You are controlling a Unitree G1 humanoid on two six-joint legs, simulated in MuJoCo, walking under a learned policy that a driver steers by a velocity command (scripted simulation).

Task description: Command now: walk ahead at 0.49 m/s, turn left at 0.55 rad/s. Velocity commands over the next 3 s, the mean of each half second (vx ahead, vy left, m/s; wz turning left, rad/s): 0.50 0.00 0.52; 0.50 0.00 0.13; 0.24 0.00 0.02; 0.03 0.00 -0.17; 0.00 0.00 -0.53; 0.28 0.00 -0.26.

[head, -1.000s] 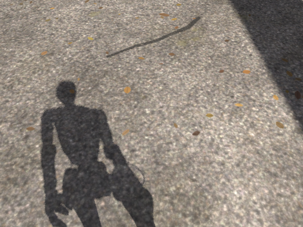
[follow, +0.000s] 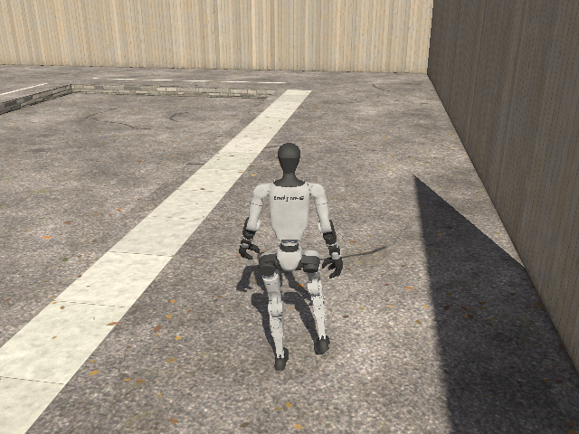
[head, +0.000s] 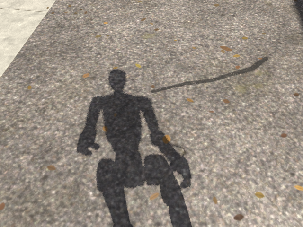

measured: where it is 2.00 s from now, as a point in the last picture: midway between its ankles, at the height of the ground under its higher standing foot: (121, 183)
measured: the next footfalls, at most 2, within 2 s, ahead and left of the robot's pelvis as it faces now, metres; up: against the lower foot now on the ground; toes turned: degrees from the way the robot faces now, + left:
right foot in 0.24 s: +0.31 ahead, -0.14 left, +0.00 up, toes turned +13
left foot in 0.74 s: +0.48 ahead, +0.18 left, +0.00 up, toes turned +20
